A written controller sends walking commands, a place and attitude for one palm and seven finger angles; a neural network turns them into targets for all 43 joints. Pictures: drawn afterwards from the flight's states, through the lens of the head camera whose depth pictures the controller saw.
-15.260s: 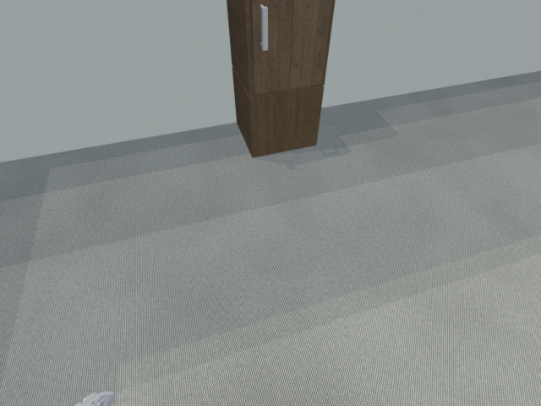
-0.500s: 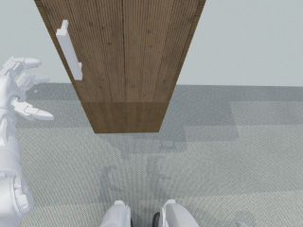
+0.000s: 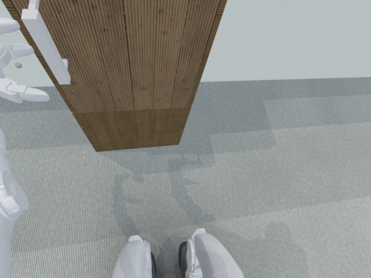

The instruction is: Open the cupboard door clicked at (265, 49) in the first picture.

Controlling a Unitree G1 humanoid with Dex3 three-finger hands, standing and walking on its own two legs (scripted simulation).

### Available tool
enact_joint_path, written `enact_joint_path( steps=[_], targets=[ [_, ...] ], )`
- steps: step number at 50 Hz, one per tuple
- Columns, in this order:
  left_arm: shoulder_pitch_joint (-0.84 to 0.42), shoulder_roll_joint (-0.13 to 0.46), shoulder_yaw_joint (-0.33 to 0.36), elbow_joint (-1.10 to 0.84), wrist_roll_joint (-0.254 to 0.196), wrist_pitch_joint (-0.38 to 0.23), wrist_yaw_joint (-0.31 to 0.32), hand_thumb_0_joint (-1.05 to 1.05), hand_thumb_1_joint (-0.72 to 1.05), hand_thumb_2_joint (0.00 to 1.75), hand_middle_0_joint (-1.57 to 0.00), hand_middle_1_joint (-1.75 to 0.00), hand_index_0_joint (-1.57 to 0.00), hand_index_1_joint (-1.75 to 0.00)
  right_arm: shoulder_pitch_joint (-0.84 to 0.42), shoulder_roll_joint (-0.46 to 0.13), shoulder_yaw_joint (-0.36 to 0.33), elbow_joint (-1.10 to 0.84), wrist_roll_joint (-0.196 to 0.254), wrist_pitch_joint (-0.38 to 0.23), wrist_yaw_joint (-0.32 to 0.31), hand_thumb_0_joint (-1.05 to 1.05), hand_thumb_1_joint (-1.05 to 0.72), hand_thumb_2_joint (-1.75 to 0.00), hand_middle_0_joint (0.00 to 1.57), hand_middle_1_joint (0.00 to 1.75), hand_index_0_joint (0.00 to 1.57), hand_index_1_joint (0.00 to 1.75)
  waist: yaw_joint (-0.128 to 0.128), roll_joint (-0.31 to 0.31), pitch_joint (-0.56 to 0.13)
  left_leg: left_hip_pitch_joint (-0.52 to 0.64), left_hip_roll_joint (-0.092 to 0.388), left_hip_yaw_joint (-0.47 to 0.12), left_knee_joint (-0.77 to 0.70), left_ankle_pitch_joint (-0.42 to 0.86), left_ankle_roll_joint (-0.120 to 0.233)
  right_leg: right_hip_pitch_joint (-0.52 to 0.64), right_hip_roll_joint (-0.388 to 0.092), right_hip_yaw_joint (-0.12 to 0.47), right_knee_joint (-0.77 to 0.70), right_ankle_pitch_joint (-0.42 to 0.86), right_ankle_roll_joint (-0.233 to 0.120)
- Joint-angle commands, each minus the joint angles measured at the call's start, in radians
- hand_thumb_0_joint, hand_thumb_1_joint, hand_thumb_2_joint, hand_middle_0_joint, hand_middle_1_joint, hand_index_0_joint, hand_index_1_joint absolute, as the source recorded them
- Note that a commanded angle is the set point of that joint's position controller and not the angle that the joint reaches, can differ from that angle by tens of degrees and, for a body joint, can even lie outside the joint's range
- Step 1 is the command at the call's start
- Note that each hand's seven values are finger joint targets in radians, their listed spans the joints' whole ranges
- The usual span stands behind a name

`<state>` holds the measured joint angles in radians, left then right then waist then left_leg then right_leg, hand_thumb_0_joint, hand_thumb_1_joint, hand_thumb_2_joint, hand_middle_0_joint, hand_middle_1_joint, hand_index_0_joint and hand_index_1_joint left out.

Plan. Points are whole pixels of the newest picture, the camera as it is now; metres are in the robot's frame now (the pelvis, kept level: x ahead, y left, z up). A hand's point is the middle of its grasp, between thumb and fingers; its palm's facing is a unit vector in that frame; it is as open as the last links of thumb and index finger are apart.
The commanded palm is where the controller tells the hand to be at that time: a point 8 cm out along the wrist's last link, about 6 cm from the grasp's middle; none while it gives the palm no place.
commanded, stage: move the hooked fingers beside the handle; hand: left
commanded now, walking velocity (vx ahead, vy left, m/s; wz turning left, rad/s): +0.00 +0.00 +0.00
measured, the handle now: (51, 44) +0.58 +0.23 +0.06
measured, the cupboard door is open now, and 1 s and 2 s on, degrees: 0 0 0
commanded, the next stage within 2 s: slide the fingers in behind the handle in 0.88 s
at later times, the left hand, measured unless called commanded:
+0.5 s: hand (9, 62) +0.53 +0.29 +0.07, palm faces +0.08 -1.00 +0.00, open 14.0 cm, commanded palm +0.52 +0.31 +0.06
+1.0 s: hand (14, 62) +0.54 +0.29 +0.06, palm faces +0.08 -1.00 +0.00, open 14.0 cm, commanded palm +0.53 +0.30 +0.06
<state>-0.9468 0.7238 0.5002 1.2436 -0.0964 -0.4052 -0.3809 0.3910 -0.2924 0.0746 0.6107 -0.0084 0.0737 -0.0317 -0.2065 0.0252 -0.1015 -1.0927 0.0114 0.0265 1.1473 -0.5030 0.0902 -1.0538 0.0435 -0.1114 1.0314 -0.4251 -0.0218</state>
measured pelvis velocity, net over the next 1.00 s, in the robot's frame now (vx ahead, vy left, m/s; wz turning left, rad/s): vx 0.01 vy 0.01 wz -0.02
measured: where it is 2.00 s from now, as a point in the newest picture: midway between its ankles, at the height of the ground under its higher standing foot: outside the picture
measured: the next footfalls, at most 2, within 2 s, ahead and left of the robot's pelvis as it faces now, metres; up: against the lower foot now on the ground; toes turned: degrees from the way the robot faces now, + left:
none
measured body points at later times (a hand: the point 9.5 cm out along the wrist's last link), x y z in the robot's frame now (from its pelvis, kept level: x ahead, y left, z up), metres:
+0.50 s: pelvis +0.01 +0.00 +0.00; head +0.18 +0.05 +0.42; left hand +0.52 +0.34 +0.07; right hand +0.00 -0.27 -0.08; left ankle +0.01 +0.06 -0.65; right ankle +0.03 -0.12 -0.65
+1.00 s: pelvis +0.01 +0.01 +0.00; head +0.18 +0.06 +0.41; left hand +0.53 +0.34 +0.06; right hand -0.01 -0.25 -0.09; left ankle +0.01 +0.06 -0.65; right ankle +0.03 -0.12 -0.65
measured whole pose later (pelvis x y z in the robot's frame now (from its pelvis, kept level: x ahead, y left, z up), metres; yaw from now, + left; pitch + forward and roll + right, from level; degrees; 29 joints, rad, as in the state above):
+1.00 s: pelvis +0.01 +0.01 +0.00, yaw -1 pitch +28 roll -8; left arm -0.97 0.77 0.52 1.23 -0.08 -0.36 -0.39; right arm 0.41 -0.27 0.09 0.59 -0.01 0.11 -0.01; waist -0.22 0.03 -0.10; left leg -1.14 0.02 0.01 1.17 -0.52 0.10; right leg -1.08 0.06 -0.12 1.02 -0.43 -0.01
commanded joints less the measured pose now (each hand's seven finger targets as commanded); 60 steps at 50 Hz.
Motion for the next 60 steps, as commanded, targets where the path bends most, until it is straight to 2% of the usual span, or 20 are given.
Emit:
enact_joint_path(
  steps=[1,5,7,12,16,17,18,26,29,33,36,38,42,43,46,48,52,54,57,60],
  targets=[
    [-0.441,0.346,0.032,-0.144,-0.009,-0.040,-0.016,0.00,-0.50,0.30,-0.30,-1.20,-0.30,-1.20,0.189,-0.222,-0.065,-0.033,0.000,-0.006,-0.015,0.00,-0.90,-0.90,0.20,0.30,0.20,0.30,-0.013,0.194,-0.481,0.429,0.038,-0.161,-0.120,0.447,-0.078,0.114,0.012,0.066,-0.075,0.191,-0.002],
    [-0.474,0.375,0.029,-0.149,0.008,-0.020,-0.026,0.00,-0.50,0.30,-0.30,-1.20,-0.30,-1.20,0.212,-0.224,-0.060,-0.035,-0.005,0.006,-0.013,0.00,-0.90,-0.90,0.20,0.30,0.20,0.30,-0.024,0.235,-0.520,0.451,0.042,-0.162,-0.095,0.510,-0.077,0.098,0.015,0.066,-0.066,0.226,-0.001],
    [-0.385,0.422,0.081,-0.157,0.007,-0.018,-0.031,0.00,-0.50,0.30,-0.30,-1.20,-0.30,-1.20,0.224,-0.229,-0.067,-0.050,-0.009,0.005,-0.010,0.00,-0.90,-0.90,0.20,0.30,0.20,0.30,0.006,0.235,-0.570,0.469,0.042,-0.163,-0.091,0.588,-0.082,0.135,0.018,0.063,-0.055,0.272,-0.006],
    [-0.352,0.416,0.093,-0.247,-0.016,-0.019,-0.051,0.00,-0.50,0.30,-0.30,-1.20,-0.30,-1.20,0.229,-0.222,-0.072,-0.056,-0.007,0.020,0.003,0.00,-0.90,-0.90,0.20,0.30,0.20,0.30,0.022,0.269,-0.608,0.518,0.051,-0.158,-0.094,0.679,-0.085,0.169,0.023,0.063,-0.061,0.330,-0.004],
    [-0.354,0.406,0.103,-0.272,-0.032,-0.017,-0.050,0.00,-0.50,0.30,-0.30,-1.20,-0.30,-1.20,0.225,-0.219,-0.078,-0.050,-0.003,0.023,0.007,0.00,-0.90,-0.90,0.20,0.30,0.20,0.30,0.014,0.231,-0.578,0.498,0.049,-0.146,-0.104,0.624,-0.070,0.191,0.029,0.069,-0.084,0.323,0.002],
    [-0.379,0.416,0.109,-0.317,-0.033,-0.031,-0.047,0.00,-0.50,0.30,-0.30,-1.20,-0.30,-1.20,0.227,-0.219,-0.080,-0.047,-0.005,0.023,0.006,0.00,-0.90,-0.90,0.20,0.30,0.20,0.30,0.016,0.248,-0.596,0.530,0.052,-0.154,-0.106,0.655,-0.075,0.189,0.028,0.065,-0.080,0.330,-0.002],
    [-0.381,0.364,0.070,-0.321,-0.032,-0.033,-0.049,0.00,-0.50,0.30,-0.30,-1.20,-0.30,-1.20,0.226,-0.211,-0.078,-0.040,-0.003,0.026,0.010,0.00,-0.90,-0.90,0.20,0.30,0.20,0.30,0.010,0.286,-0.601,0.572,0.054,-0.156,-0.111,0.672,-0.081,0.160,0.030,0.064,-0.090,0.318,0.000],
    [-0.366,0.298,0.001,-0.148,-0.021,0.006,-0.053,0.00,-0.50,0.30,-0.30,-1.20,-0.30,-1.20,0.207,-0.215,-0.066,-0.034,0.002,0.026,0.001,0.00,-0.90,-0.90,0.20,0.30,0.20,0.30,-0.028,0.197,-0.406,0.435,0.046,-0.147,-0.123,0.480,-0.065,0.101,0.027,0.058,-0.102,0.221,0.000],
    [-0.426,0.309,-0.001,-0.205,-0.014,-0.022,-0.045,0.00,-0.50,0.30,-0.30,-1.20,-0.30,-1.20,0.208,-0.218,-0.069,-0.035,-0.004,0.024,-0.001,0.00,-0.90,-0.90,0.20,0.30,0.20,0.30,-0.027,0.271,-0.467,0.531,0.053,-0.174,-0.112,0.569,-0.091,0.040,0.025,0.047,-0.079,0.221,-0.007],
    [-0.472,0.302,0.009,-0.263,-0.024,-0.062,-0.036,0.00,-0.50,0.30,-0.30,-1.20,-0.30,-1.20,0.214,-0.218,-0.076,-0.025,-0.012,0.023,0.005,0.00,-0.90,-0.90,0.20,0.30,0.20,0.30,-0.027,0.298,-0.566,0.646,0.070,-0.214,-0.091,0.697,-0.121,-0.010,0.026,0.040,-0.060,0.226,-0.005],
    [-0.460,0.298,0.013,-0.186,-0.022,-0.035,-0.026,0.00,-0.50,0.30,-0.30,-1.20,-0.30,-1.20,0.208,-0.220,-0.072,-0.022,-0.008,0.024,0.004,0.00,-0.90,-0.90,0.20,0.30,0.20,0.30,-0.034,0.259,-0.512,0.577,0.064,-0.210,-0.096,0.617,-0.113,0.000,0.025,0.036,-0.062,0.208,-0.003],
    [-0.429,0.370,0.055,-0.194,-0.003,-0.020,-0.021,0.00,-0.50,0.30,-0.30,-1.20,-0.30,-1.20,0.216,-0.227,-0.070,-0.034,-0.010,0.024,0.000,0.00,-0.90,-0.90,0.20,0.30,0.20,0.30,-0.010,0.272,-0.545,0.575,0.061,-0.206,-0.100,0.653,-0.114,0.036,0.024,0.037,-0.057,0.221,-0.006],
    [-0.401,0.346,0.040,-0.232,0.006,-0.016,-0.015,0.00,-0.50,0.30,-0.30,-1.20,-0.30,-1.20,0.217,-0.215,-0.067,-0.046,-0.011,0.030,0.008,0.00,-0.90,-0.90,0.20,0.30,0.20,0.30,-0.002,0.293,-0.564,0.596,0.065,-0.204,-0.095,0.703,-0.116,0.037,0.026,0.036,-0.055,0.243,-0.006],
    [-0.414,0.382,0.066,-0.265,0.005,-0.023,-0.013,0.00,-0.50,0.30,-0.30,-1.20,-0.30,-1.20,0.219,-0.221,-0.070,-0.046,-0.013,0.031,0.009,0.00,-0.90,-0.90,0.20,0.30,0.20,0.30,0.002,0.280,-0.583,0.606,0.068,-0.207,-0.098,0.708,-0.119,0.050,0.027,0.037,-0.058,0.244,-0.003],
    [-0.428,0.360,0.054,-0.252,-0.010,-0.030,-0.015,0.00,-0.50,0.30,-0.30,-1.20,-0.30,-1.20,0.209,-0.219,-0.069,-0.044,-0.007,0.030,0.008,0.00,-0.90,-0.90,0.20,0.30,0.20,0.30,-0.015,0.245,-0.547,0.556,0.063,-0.194,-0.103,0.621,-0.105,0.068,0.031,0.043,-0.071,0.231,-0.001],
    [-0.464,0.350,0.042,-0.249,-0.011,-0.036,-0.016,0.00,-0.50,0.30,-0.30,-1.20,-0.30,-1.20,0.216,-0.219,-0.067,-0.034,-0.007,0.029,0.007,0.00,-0.90,-0.90,0.20,0.30,0.20,0.30,-0.021,0.271,-0.525,0.573,0.066,-0.206,-0.113,0.609,-0.110,0.036,0.031,0.038,-0.071,0.209,-0.003],
    [-0.457,0.251,-0.028,-0.226,-0.009,-0.030,-0.019,0.00,-0.50,0.30,-0.30,-1.20,-0.30,-1.20,0.229,-0.215,-0.071,-0.018,-0.011,0.029,0.010,0.00,-0.90,-0.90,0.20,0.30,0.20,0.30,-0.032,0.317,-0.501,0.641,0.077,-0.245,-0.131,0.618,-0.129,-0.049,0.027,0.024,-0.070,0.178,-0.008],
    [-0.421,0.223,-0.037,-0.197,-0.010,-0.015,-0.017,0.00,-0.50,0.30,-0.30,-1.20,-0.30,-1.20,0.234,-0.216,-0.074,-0.013,-0.012,0.032,0.012,0.00,-0.90,-0.90,0.20,0.30,0.20,0.30,-0.030,0.285,-0.510,0.647,0.079,-0.249,-0.133,0.617,-0.130,-0.051,0.027,0.022,-0.074,0.177,-0.004],
    [-0.439,0.242,-0.018,-0.157,-0.015,0.003,-0.004,0.00,-0.50,0.30,-0.30,-1.20,-0.30,-1.20,0.236,-0.219,-0.069,-0.016,-0.011,0.030,0.007,0.00,-0.90,-0.90,0.20,0.30,0.20,0.30,-0.040,0.228,-0.462,0.551,0.063,-0.223,-0.132,0.536,-0.108,-0.013,0.025,0.028,-0.079,0.180,-0.006],
    [-0.439,0.275,0.001,-0.205,-0.001,-0.011,0.020,0.00,-0.50,0.30,-0.30,-1.20,-0.30,-1.20,0.236,-0.216,-0.069,-0.027,-0.015,0.028,0.011,0.00,-0.90,-0.90,0.20,0.30,0.20,0.30,-0.016,0.257,-0.513,0.559,0.058,-0.207,-0.130,0.561,-0.110,0.026,0.025,0.035,-0.076,0.194,-0.007]
  ],
)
